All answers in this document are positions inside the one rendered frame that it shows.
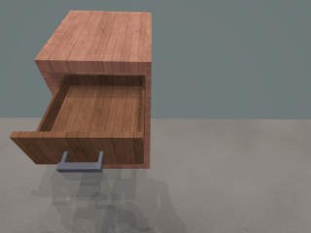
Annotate drawer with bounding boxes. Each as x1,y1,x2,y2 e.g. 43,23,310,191
10,74,146,165

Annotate handle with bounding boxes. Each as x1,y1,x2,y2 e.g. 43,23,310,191
56,151,104,173

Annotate cabinet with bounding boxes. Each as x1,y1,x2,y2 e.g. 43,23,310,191
34,10,152,169

